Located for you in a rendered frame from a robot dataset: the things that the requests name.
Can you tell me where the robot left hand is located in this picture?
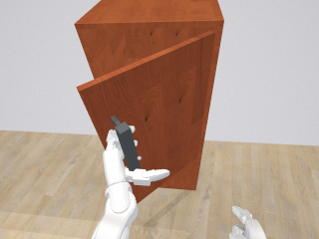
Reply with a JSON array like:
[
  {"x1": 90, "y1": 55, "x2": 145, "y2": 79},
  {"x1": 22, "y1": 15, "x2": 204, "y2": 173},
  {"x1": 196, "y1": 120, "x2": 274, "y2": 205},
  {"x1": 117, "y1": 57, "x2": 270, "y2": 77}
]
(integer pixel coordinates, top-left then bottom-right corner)
[{"x1": 103, "y1": 125, "x2": 170, "y2": 187}]

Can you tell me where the robot right hand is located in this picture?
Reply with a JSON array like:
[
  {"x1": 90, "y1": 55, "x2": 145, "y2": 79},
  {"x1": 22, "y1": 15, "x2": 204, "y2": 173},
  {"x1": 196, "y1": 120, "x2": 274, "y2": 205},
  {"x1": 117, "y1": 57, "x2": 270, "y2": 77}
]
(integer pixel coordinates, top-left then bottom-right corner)
[{"x1": 229, "y1": 206, "x2": 267, "y2": 239}]

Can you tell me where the cupboard door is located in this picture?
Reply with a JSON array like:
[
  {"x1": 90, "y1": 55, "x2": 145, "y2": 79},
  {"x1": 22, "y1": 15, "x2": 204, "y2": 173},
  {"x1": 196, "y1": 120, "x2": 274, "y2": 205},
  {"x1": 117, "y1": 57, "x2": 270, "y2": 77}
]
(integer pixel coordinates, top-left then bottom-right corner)
[{"x1": 76, "y1": 30, "x2": 215, "y2": 203}]

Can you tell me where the left robot forearm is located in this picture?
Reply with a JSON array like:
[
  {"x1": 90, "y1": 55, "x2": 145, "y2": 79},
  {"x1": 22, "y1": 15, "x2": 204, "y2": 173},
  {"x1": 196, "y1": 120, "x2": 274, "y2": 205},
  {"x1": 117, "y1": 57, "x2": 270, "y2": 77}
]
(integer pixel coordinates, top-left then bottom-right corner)
[{"x1": 91, "y1": 181, "x2": 139, "y2": 239}]

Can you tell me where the handle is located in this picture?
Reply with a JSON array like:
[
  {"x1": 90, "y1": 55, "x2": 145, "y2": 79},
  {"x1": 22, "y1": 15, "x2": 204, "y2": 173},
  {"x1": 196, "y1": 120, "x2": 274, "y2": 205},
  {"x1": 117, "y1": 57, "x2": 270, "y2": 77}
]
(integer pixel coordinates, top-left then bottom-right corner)
[{"x1": 111, "y1": 116, "x2": 141, "y2": 171}]

